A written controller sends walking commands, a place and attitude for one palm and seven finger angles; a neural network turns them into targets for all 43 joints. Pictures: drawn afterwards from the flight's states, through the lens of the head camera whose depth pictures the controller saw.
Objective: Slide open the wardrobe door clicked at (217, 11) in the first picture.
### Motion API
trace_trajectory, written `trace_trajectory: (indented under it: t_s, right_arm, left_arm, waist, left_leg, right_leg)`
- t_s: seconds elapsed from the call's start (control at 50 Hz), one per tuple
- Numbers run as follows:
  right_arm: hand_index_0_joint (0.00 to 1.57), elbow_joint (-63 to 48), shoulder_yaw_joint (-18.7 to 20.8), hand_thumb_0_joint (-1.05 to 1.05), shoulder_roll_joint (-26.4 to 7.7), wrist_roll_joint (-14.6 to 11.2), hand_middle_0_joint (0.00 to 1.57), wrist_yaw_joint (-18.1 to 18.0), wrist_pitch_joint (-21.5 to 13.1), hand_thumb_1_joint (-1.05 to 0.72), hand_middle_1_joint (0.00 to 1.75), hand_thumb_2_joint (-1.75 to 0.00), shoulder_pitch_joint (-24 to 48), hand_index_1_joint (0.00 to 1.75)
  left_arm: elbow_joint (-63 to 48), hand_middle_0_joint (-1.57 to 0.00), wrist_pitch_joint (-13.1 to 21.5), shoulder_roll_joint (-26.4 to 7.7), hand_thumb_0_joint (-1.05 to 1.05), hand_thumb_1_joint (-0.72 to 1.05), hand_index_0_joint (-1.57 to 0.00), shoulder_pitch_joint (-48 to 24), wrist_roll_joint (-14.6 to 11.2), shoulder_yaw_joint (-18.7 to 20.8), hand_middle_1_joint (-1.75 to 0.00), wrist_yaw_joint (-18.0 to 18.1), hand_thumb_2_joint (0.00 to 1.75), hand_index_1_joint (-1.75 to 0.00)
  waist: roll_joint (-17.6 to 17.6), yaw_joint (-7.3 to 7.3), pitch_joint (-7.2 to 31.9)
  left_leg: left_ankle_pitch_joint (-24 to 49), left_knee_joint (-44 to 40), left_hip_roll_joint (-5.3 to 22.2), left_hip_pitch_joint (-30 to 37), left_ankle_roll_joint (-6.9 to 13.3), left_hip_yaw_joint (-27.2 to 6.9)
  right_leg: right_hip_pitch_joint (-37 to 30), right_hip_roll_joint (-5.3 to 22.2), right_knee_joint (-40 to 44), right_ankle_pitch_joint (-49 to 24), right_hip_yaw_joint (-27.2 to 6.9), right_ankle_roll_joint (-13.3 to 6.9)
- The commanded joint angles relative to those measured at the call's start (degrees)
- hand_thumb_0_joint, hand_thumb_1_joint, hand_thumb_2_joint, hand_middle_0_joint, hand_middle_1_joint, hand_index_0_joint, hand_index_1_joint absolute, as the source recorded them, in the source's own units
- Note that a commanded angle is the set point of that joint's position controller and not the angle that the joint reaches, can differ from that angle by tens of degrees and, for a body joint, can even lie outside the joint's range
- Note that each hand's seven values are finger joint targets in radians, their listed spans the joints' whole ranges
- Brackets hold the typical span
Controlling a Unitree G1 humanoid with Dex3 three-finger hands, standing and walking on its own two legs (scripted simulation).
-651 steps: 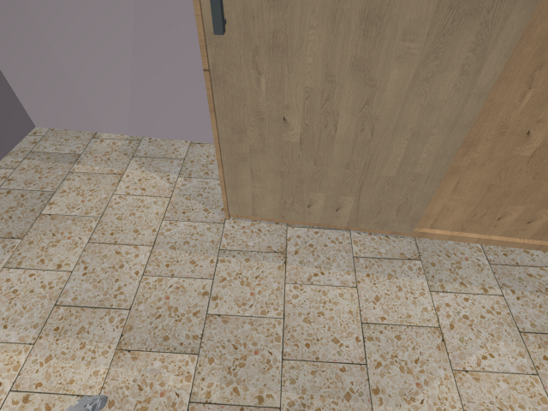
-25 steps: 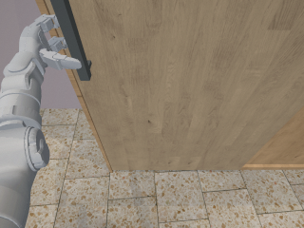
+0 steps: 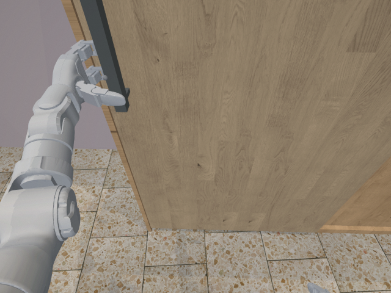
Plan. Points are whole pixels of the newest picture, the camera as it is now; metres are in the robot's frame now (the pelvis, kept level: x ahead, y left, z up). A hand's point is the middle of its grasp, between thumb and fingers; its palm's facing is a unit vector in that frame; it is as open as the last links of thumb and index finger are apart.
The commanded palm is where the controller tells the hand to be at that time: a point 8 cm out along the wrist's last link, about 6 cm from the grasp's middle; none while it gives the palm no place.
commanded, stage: slide the fingers in behind the handle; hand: left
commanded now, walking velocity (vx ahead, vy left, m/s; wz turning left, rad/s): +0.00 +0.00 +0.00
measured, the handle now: (110, 47) +0.52 +0.17 +0.26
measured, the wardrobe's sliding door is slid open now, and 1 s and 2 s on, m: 0.00 0.00 0.00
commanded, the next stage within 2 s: grip the handle and tug to test in 1.08 s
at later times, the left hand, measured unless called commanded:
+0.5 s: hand (117, 78) +0.46 +0.15 +0.23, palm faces -0.01 -1.00 +0.01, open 14.0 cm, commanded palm +0.43 +0.20 +0.22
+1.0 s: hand (118, 79) +0.46 +0.15 +0.23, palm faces +0.01 -1.00 -0.01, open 14.2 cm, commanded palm +0.43 +0.20 +0.22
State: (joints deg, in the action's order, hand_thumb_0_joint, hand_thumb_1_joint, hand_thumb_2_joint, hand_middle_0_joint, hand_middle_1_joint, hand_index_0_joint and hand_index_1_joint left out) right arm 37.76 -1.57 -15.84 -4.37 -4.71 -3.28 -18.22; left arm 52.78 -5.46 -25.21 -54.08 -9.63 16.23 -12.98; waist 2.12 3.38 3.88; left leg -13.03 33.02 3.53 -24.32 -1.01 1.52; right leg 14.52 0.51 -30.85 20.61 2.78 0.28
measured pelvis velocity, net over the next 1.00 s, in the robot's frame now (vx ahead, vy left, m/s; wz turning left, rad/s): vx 0.00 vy -0.01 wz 0.01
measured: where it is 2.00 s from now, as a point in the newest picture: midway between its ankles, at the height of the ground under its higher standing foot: outside the picture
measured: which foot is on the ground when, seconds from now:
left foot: down 0.00-1.00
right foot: down 0.00-1.00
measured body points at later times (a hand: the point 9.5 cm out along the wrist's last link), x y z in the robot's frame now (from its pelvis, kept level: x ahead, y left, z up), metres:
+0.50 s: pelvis +0.00 -0.01 +0.00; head +0.01 -0.02 +0.45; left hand +0.45 +0.21 +0.23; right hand +0.09 -0.27 -0.11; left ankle +0.04 +0.13 -0.73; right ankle -0.05 -0.12 -0.73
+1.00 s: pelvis +0.00 -0.01 +0.00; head +0.01 -0.02 +0.45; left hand +0.45 +0.21 +0.23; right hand +0.10 -0.27 -0.11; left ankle +0.04 +0.13 -0.73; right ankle -0.05 -0.12 -0.73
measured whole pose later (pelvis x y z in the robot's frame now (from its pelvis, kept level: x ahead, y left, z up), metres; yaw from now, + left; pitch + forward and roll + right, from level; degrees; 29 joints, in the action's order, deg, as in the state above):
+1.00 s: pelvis +0.00 -0.01 +0.00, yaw +1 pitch +3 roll +0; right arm 39.5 -1.0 -15.4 -4.2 -4.4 -3.2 -18.0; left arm 46.0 -6.9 -20.4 -51.0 -10.1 12.9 -7.6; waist 2.4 2.3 3.4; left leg -12.4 31.2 3.3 -21.8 -1.5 1.1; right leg 12.2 0.6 -29.8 20.6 3.2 -0.2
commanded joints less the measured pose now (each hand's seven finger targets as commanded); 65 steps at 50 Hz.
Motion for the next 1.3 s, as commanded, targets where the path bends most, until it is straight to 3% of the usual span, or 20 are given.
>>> trace_trajectory:
  t_s: [0.0,0.06,0.2,0.28,0.3,0.36,0.48,0.56,0.62,0.66,0.7,0.76,0.84,0.88,0.92,0.96,1.04,1.16,1.22,1.28]
  right_arm:
    - [0.2,-5.88,3.49,0.0,-8.3,0.19,0.2,-0.94,-2.02,-0.9,0.3,-0.9,-0.66,0.3]
    - [0.2,-5.78,3.57,0.0,-8.53,0.49,0.2,-0.9,-1.93,-0.9,0.3,-0.9,-1.17,0.3]
    - [0.2,-6.61,3.68,0.0,-8.2,0.15,0.2,-0.76,-1.35,-0.9,0.3,-0.9,0.53,0.3]
    - [0.2,-6.81,3.68,0.0,-7.96,0.04,0.2,-0.73,-1.41,-0.9,0.3,-0.9,1.13,0.3]
    - [0.2,-6.86,3.6,0.0,-7.66,0.0,0.2,-0.66,-1.51,-0.9,0.3,-0.9,1.43,0.3]
    - [0.2,-5.8,3.58,0.0,-8.02,0.09,0.2,-1.04,-1.37,-0.9,0.3,-0.9,0.79,0.3]
    - [0.2,-6.04,3.53,0.0,-7.63,0.49,0.2,-0.61,-1.73,-0.9,0.3,-0.9,1.18,0.3]
    - [0.2,-6.14,3.47,0.0,-7.15,0.42,0.2,-0.51,-1.91,-0.9,0.3,-0.9,1.52,0.3]
    - [0.2,-5.61,3.33,0.0,-7.13,0.2,0.2,-0.59,-2.09,-0.9,0.3,-0.9,1.97,0.3]
    - [0.2,-5.45,3.44,0.0,-7.63,0.41,0.2,-0.85,-2.03,-0.9,0.3,-0.9,1.45,0.3]
    - [0.2,-5.56,3.42,0.0,-7.18,0.28,0.2,-0.74,-2.26,-0.9,0.3,-0.9,1.9,0.3]
    - [0.2,-5.15,3.4,0.0,-7.3,0.43,0.2,-0.79,-2.31,-0.9,0.3,-0.9,1.37,0.3]
    - [0.2,-4.88,3.44,0.0,-7.06,0.39,0.2,-0.55,-2.58,-0.9,0.3,-0.9,1.53,0.3]
    - [0.2,-5.17,3.62,0.0,-7.42,0.4,0.2,-0.54,-2.47,-0.9,0.3,-0.9,1.88,0.3]
    - [0.2,-5.4,3.5,0.0,-6.97,0.35,0.2,-0.43,-2.63,-0.9,0.3,-0.9,2.28,0.3]
    - [0.2,-5.17,3.44,0.0,-7.38,0.51,0.2,-0.65,-2.4,-0.9,0.3,-0.9,1.71,0.3]
    - [0.2,-5.47,3.44,0.0,-7.07,0.23,0.2,-0.61,-2.37,-0.9,0.3,-0.9,2.55,0.3]
    - [0.2,-5.74,3.35,0.0,-7.29,0.49,0.2,-0.76,-1.94,-0.9,0.3,-0.9,2.26,0.3]
    - [0.2,-5.78,3.32,0.0,-6.87,0.25,0.2,-0.74,-1.9,-0.9,0.3,-0.9,2.91,0.3]
    - [0.2,-5.89,3.38,0.0,-7.33,0.43,0.2,-0.77,-1.6,-0.9,0.3,-0.9,2.72,0.3]
  left_arm:
    - [-14.06,-0.3,4.53,-11.4,0.0,-0.5,-0.3,-31.26,-0.5,0.45,-1.2,0.43,0.3,-1.2]
    - [-14.65,-0.3,5.11,-12.96,0.0,-0.5,-0.3,-29.32,-1.08,2.34,-1.2,0.67,0.3,-1.2]
    - [-17.55,-0.3,3.94,-13.16,0.0,-0.5,-0.3,-27.37,-0.63,2.81,-1.2,1.02,0.3,-1.2]
    - [-21.52,-0.3,3.78,-11.12,0.0,-0.5,-0.3,-26.83,-1.13,1.49,-1.2,1.2,0.3,-1.2]
    - [-21.82,-0.3,3.27,-8.38,0.0,-0.5,-0.3,-26.51,-1.43,-0.45,-1.2,1.13,0.3,-1.2]
    - [-18.3,-0.3,1.95,-9.43,0.0,-0.5,-0.3,-26.18,-1.68,0.59,-1.2,1.9,0.3,-1.2]
    - [-20.32,-0.3,2.69,-9.13,0.0,-0.5,-0.3,-26.9,-0.58,1.14,-1.2,3.76,0.3,-1.2]
    - [-21.48,-0.3,3.27,-4.39,0.0,-0.5,-0.3,-27.69,-1.04,-2.87,-1.2,3.48,0.3,-1.2]
    - [-20.47,-0.3,2.65,-3.37,0.0,-0.5,-0.3,-29.76,-1.22,-3.97,-1.2,3.36,0.3,-1.2]
    - [-19.8,-0.3,2.79,-6.31,0.0,-0.5,-0.3,-28.39,-1.16,-1.62,-1.2,3.59,0.3,-1.2]
    - [-21.0,-0.3,2.89,-4.42,0.0,-0.5,-0.3,-30.17,-0.97,-3.1,-1.2,3.45,0.3,-1.2]
    - [-18.89,-0.3,2.94,-3.75,0.0,-0.5,-0.3,-29.04,-1.1,-3.52,-1.2,3.64,0.3,-1.2]
    - [-20.17,-0.3,3.02,-2.07,0.0,-0.5,-0.3,-30.79,-1.11,-4.7,-1.2,3.69,0.3,-1.2]
    - [-21.63,-0.3,3.37,-5.03,0.0,-0.5,-0.3,-29.29,-1.1,-2.23,-1.2,3.93,0.3,-1.2]
    - [-22.16,-0.3,3.07,-2.3,0.0,-0.5,-0.3,-29.34,-1.22,-4.2,-1.2,3.72,0.3,-1.2]
    - [-20.73,-0.3,2.93,-4.16,0.0,-0.5,-0.3,-27.54,-1.56,-2.75,-1.2,3.77,0.3,-1.2]
    - [-22.37,-0.3,2.78,-4.16,0.0,-0.5,-0.3,-28.2,-1.32,-2.77,-1.2,3.39,0.3,-1.2]
    - [-22.37,-0.3,2.3,-5.03,0.0,-0.5,-0.3,-27.14,-1.48,-2.18,-1.2,3.6,0.3,-1.2]
    - [-21.61,-0.32,1.93,-3.71,0.0,-0.36,-0.32,-27.33,-1.33,-2.92,-1.22,3.44,0.36,-1.22]
    - [-22.09,-0.33,2.32,-7.42,0.0,-0.22,-0.33,-26.24,-1.05,-0.02,-1.24,3.67,0.42,-1.24]
  waist:
    - [1.12,1.43,16.99]
    - [-1.55,0.84,18.98]
    - [-0.37,0.04,18.42]
    - [0.71,0.11,18.67]
    - [1.47,0.33,18.28]
    - [-2.67,0.53,15.23]
    - [-1.75,-0.22,18.85]
    - [-1.41,0.64,17.59]
    - [-0.88,1.21,15.77]
    - [-2.05,0.6,16.79]
    - [0.58,0.84,17.89]
    - [-1.91,1.1,16.43]
    - [0.01,1.25,17.38]
    - [0.25,0.37,19.13]
    - [0.51,0.69,18.69]
    - [-3.3,0.55,17.76]
    - [-0.39,0.36,17.58]
    - [-1.54,0.22,17.62]
    - [-0.6,0.38,16.38]
    - [-1.13,-0.51,18.07]
  left_leg:
    - [13.01,-0.97,-2.74,20.2,3.2,-1.4]
    - [15.23,-0.64,-2.9,20.16,3.44,-1.5]
    - [16.1,-1.01,-3.01,19.9,3.51,-0.8]
    - [17.36,-1.18,-2.86,21.52,3.5,-0.86]
    - [16.85,-1.2,-3.04,21.93,3.43,-0.87]
    - [13.5,-1.8,-2.95,19.63,3.71,-0.86]
    - [15.92,-1.89,-3.14,20.89,3.6,-0.96]
    - [15.3,-1.79,-3.18,21.81,3.63,-1.04]
    - [13.48,-2.16,-3.11,21.56,3.48,-1.15]
    - [13.96,-2.11,-3.13,21.27,3.7,-1.06]
    - [14.61,-1.93,-3.15,22.78,3.44,-1.18]
    - [13.62,-2.03,-3.21,21.48,3.66,-1.3]
    - [14.58,-1.96,-3.14,23.12,3.29,-1.62]
    - [16.19,-1.93,-3.06,23.55,3.39,-1.5]
    - [16.39,-1.72,-3.24,23.78,3.36,-1.34]
    - [15.68,-1.93,-3.29,22.05,3.73,-1.37]
    - [16.43,-2.04,-3.15,23.09,3.43,-1.14]
    - [16.16,-2.27,-3.28,22.22,3.63,-1.09]
    - [15.54,-2.38,-3.24,22.16,3.49,-0.83]
    - [17.0,-2.48,-3.18,21.99,3.53,-0.97]
  right_leg:
    - [6.06,-1.79,4.43,-21.37,-0.42,-0.85]
    - [3.36,-1.85,4.17,-23.73,-0.23,-0.91]
    - [2.39,-1.84,4.14,-26.31,-0.54,-0.74]
    - [2.31,-2.07,4.31,-26.85,-0.34,-0.9]
    - [3.0,-2.12,4.54,-26.12,-0.23,-0.89]
    - [3.45,-2.11,5.58,-22.72,-0.12,-0.72]
    - [1.75,-1.96,4.64,-25.4,-0.36,-0.85]
    - [2.49,-2.09,5.02,-24.12,0.04,-0.91]
    - [4.32,-2.1,5.45,-22.9,-0.17,-0.79]
    - [2.86,-2.03,5.46,-23.06,-0.21,-0.83]
    - [4.02,-1.99,5.17,-23.53,-0.32,-0.91]
    - [3.79,-2.03,5.52,-22.37,-0.08,-0.8]
    - [4.85,-2.12,5.13,-22.8,0.09,-1.02]
    - [3.12,-2.04,4.84,-24.52,-0.1,-1.12]
    - [3.55,-2.1,4.83,-24.92,0.02,-1.04]
    - [2.08,-2.15,5.27,-24.64,0.19,-0.9]
    - [2.99,-2.09,5.07,-25.56,-0.09,-0.99]
    - [1.5,-1.99,5.39,-25.07,0.05,-0.93]
    - [2.94,-2.0,5.44,-24.88,-0.11,-0.86]
    - [1.03,-1.89,5.06,-26.46,-0.23,-0.99]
